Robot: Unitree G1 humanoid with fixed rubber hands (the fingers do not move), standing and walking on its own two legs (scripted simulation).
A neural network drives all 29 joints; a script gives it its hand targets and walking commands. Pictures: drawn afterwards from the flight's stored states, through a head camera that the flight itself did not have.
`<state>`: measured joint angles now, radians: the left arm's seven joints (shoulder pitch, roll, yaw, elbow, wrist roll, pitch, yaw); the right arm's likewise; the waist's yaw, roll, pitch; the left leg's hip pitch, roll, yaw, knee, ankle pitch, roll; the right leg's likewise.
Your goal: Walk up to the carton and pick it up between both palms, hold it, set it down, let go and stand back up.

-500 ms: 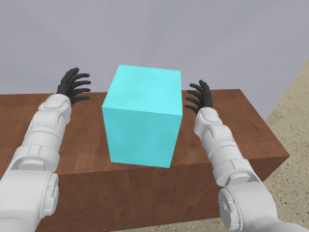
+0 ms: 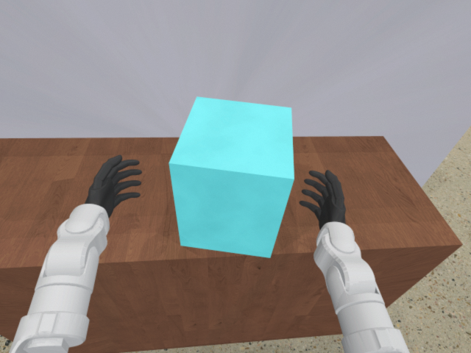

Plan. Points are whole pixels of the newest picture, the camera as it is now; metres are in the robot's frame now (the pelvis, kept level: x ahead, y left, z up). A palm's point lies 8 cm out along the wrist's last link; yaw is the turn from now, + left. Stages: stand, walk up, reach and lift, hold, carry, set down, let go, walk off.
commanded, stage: set down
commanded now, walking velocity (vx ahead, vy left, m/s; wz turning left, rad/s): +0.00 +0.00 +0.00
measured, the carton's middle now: (234, 178) +0.46 +0.00 +0.04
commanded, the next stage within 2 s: let go in 1.78 s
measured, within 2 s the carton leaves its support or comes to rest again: neither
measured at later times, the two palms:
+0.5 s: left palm (92, 264) +0.26 +0.23 +0.04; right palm (336, 272) +0.25 -0.17 +0.03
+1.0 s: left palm (100, 303) +0.22 +0.22 -0.01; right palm (349, 302) +0.22 -0.20 -0.02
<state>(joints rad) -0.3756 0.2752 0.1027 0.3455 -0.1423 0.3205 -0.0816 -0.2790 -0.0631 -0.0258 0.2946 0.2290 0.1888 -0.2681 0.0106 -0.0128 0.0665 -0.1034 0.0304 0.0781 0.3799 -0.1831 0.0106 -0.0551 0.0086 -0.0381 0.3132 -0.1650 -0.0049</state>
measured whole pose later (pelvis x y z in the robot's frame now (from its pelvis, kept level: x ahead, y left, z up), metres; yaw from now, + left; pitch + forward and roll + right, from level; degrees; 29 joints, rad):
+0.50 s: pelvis +0.02 -0.01 +0.00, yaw +0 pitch -5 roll -1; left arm 0.07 0.29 0.04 0.17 -0.18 0.05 -0.11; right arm 0.19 -0.04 0.04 0.09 0.15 0.01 -0.22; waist 0.04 0.00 0.08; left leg -0.07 0.03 0.07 0.36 -0.20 0.00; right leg -0.02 0.01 -0.05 0.30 -0.19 -0.02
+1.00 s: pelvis +0.03 -0.01 +0.00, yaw +0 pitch -5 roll +0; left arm 0.23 0.26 0.00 0.25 -0.12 0.07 -0.08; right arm 0.29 -0.10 0.02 0.25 0.10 -0.06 -0.12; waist 0.04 0.01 0.06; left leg -0.04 0.03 0.07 0.32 -0.20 -0.01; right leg 0.00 0.02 -0.04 0.29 -0.21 -0.02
